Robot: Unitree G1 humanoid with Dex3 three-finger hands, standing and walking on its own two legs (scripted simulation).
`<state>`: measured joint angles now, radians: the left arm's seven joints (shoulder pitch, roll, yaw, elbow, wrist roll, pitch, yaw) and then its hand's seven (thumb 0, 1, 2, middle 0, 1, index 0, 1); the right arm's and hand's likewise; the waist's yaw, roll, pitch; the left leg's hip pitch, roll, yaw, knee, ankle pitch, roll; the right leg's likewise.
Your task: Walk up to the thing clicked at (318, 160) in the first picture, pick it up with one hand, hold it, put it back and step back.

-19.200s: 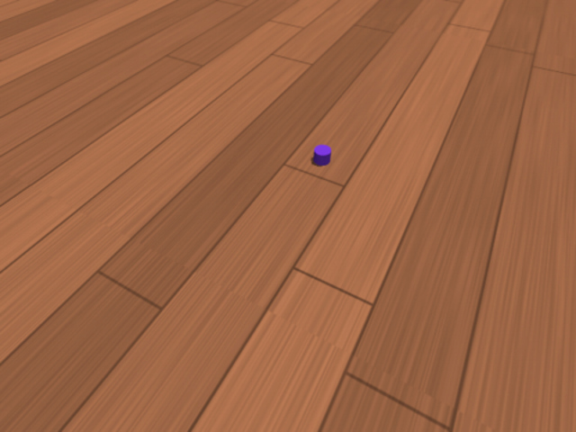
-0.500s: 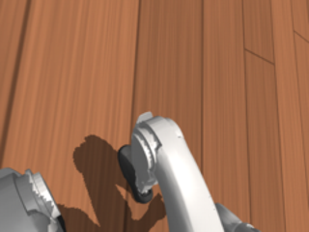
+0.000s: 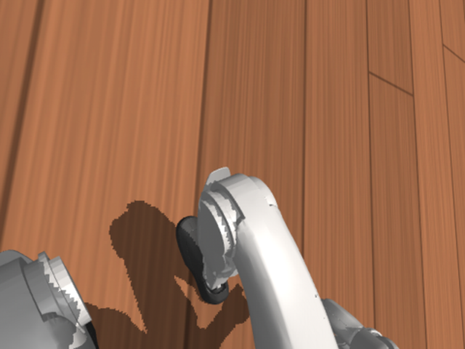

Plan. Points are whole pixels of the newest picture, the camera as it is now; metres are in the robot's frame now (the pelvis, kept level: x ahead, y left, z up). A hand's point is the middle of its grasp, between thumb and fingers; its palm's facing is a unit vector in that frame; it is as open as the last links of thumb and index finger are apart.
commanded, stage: close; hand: left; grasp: from above
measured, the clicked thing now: out of the picture +0.48 +0.36 -0.27
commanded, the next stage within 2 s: settle in 1.00 s
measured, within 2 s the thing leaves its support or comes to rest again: leaves its support in 1.40 s
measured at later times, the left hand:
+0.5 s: hand out of the picture +0.46 +0.34 -0.25, palm faces -0.44 -0.17 -0.88, open 11.1 cm
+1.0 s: hand out of the picture +0.46 +0.34 -0.25, palm faces -0.43 -0.16 -0.89, open 11.0 cm
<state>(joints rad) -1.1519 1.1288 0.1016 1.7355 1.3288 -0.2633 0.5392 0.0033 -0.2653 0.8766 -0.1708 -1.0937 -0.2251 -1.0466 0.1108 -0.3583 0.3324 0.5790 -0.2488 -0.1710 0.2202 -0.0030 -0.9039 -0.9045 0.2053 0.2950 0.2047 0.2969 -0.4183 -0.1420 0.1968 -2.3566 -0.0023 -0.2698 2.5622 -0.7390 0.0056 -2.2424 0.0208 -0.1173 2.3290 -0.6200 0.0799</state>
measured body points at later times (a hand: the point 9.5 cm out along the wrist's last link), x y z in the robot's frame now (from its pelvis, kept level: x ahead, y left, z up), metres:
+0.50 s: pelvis +0.00 +0.00 +0.00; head +0.28 +0.14 +0.32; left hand +0.48 +0.35 -0.20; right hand +0.05 -0.25 -0.04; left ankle +0.06 +0.12 -0.27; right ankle +0.13 -0.14 -0.27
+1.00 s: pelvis +0.00 +0.00 +0.01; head +0.29 +0.14 +0.32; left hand +0.48 +0.35 -0.20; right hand +0.05 -0.25 -0.04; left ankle +0.06 +0.12 -0.27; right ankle +0.13 -0.14 -0.27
